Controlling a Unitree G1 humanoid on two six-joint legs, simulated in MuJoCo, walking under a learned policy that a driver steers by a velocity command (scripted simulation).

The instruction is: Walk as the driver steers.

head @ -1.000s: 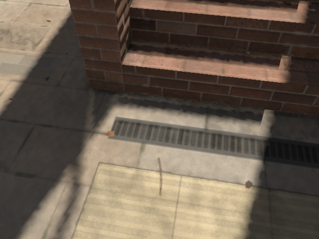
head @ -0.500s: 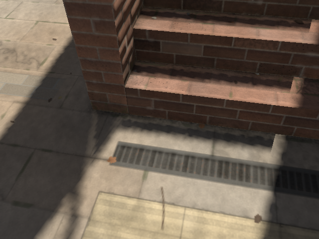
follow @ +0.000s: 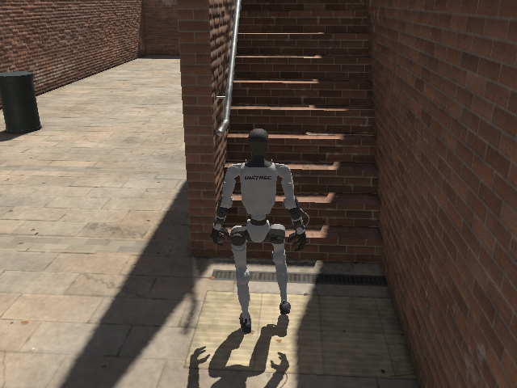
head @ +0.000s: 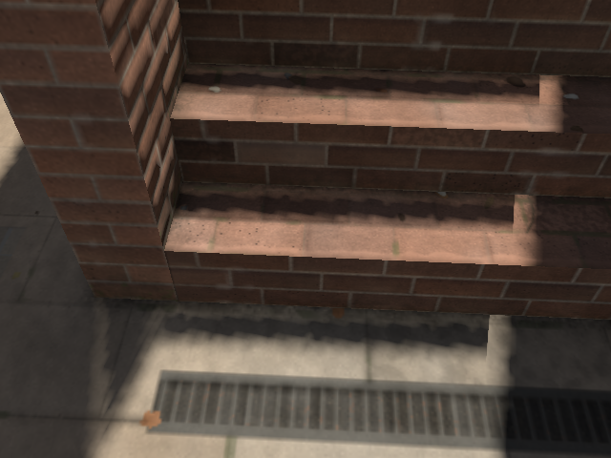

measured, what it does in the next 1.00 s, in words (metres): walks ahead, turning right: right foot, then left foot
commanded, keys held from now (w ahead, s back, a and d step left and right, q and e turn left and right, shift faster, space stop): w+e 0.56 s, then w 0.44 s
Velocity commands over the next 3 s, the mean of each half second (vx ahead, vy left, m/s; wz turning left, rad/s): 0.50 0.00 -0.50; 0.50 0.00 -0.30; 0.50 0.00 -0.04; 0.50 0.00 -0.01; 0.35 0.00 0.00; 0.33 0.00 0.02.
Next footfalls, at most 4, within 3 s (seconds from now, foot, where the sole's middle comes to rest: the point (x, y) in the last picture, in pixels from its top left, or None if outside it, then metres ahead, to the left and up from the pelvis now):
0.32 right None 0.35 -0.18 -0.78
0.84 left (347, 402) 0.64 -0.09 -0.78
1.30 right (433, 389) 0.67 -0.29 -0.78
1.64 left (360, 372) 0.72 -0.12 -0.78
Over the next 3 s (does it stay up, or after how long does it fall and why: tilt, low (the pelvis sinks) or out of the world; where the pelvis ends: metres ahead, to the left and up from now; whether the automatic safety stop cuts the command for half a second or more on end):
stays up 0.91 -0.26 0.18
